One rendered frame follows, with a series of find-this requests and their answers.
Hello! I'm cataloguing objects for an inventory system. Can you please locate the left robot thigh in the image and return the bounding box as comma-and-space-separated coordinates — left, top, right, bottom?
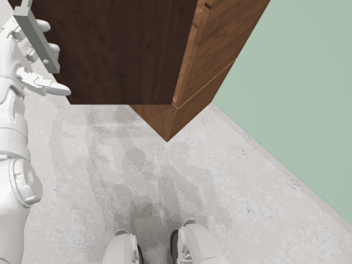
101, 233, 139, 264

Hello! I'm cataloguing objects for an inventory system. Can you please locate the robot right shin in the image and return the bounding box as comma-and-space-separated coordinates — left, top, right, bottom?
177, 219, 196, 264

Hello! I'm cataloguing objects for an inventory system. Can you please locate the cupboard door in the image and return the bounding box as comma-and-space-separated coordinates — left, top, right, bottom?
8, 0, 198, 105

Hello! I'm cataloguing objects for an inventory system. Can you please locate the left robot hand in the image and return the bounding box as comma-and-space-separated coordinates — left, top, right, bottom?
0, 16, 71, 96

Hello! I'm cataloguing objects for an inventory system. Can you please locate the left robot upper arm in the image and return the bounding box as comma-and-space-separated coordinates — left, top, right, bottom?
0, 158, 43, 264

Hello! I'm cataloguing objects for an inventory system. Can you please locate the robot left forearm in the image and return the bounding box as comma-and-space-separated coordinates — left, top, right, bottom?
0, 77, 31, 163

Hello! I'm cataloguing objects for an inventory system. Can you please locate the handle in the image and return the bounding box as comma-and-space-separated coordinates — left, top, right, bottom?
13, 0, 60, 73

